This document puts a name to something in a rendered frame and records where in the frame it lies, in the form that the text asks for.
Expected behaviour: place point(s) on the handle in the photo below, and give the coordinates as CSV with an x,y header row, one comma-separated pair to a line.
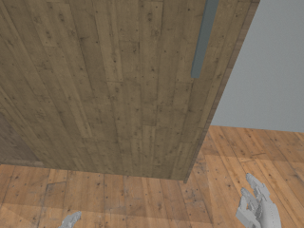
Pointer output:
x,y
205,29

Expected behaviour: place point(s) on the robot right hand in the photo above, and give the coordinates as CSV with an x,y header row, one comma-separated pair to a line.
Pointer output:
x,y
261,212

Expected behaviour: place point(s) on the robot left hand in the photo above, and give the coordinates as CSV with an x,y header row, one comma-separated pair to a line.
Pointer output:
x,y
70,220

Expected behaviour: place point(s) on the wardrobe door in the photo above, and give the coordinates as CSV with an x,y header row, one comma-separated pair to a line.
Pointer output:
x,y
105,86
12,146

